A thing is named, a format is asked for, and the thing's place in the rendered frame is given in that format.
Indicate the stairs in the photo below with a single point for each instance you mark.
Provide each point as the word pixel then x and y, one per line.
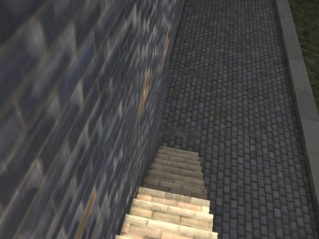
pixel 171 203

